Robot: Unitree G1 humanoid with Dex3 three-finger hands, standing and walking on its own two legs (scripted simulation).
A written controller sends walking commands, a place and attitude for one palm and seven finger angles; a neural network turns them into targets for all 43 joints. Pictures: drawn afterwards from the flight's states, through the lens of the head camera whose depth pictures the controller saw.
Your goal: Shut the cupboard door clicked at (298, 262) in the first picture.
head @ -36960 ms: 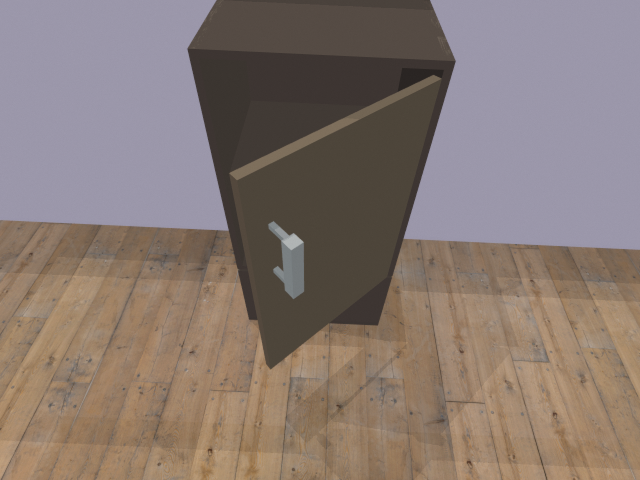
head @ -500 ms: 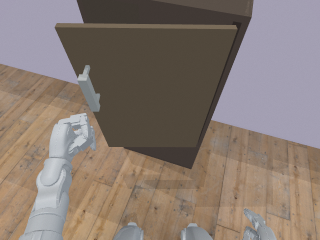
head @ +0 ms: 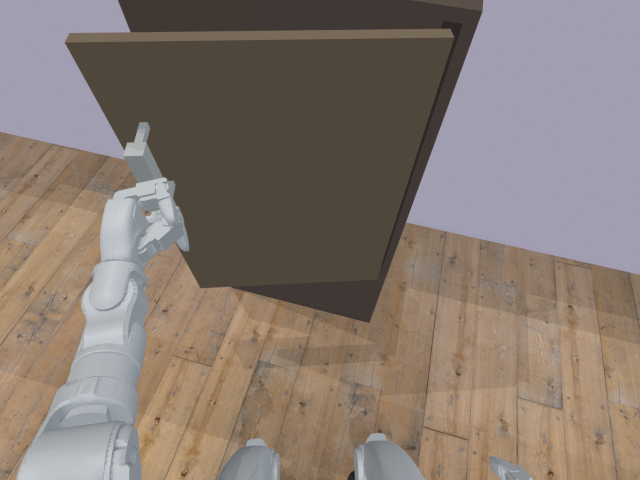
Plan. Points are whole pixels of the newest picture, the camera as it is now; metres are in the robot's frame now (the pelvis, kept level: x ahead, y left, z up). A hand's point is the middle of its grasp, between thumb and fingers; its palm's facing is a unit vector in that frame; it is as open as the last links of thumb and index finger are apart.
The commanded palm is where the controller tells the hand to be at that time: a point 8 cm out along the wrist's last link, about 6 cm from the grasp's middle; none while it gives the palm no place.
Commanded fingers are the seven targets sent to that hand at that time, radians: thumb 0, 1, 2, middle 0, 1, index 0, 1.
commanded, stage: bring the fist close to the handle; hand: left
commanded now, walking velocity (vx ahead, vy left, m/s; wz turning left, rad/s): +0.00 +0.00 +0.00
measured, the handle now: (155, 172) +0.50 +0.23 +0.06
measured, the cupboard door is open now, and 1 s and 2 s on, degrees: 19 10 0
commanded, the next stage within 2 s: push the door shut along its arc in 0.20 s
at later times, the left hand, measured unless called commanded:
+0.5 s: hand (171, 219) +0.43 +0.19 +0.06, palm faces +0.01 -1.00 -0.02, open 3.1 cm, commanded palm +0.41 +0.24 +0.06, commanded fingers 0.00 0.90 0.90 -1.30 -1.50 -1.30 -1.50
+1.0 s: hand (187, 183) +0.48 +0.18 +0.06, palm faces -0.13 -0.99 -0.01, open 3.1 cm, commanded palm +0.47 +0.22 +0.06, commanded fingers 0.00 0.90 0.90 -1.30 -1.50 -1.30 -1.50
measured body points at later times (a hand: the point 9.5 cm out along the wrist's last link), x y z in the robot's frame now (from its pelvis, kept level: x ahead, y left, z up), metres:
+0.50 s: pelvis +0.00 +0.00 +0.00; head +0.09 +0.01 +0.44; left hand +0.42 +0.24 +0.06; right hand +0.10 -0.26 -0.11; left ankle +0.02 +0.11 -0.67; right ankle +0.03 -0.11 -0.67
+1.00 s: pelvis -0.01 +0.01 -0.02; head +0.11 +0.02 +0.42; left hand +0.48 +0.23 +0.06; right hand +0.02 -0.26 -0.13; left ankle +0.02 +0.11 -0.67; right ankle +0.03 -0.11 -0.67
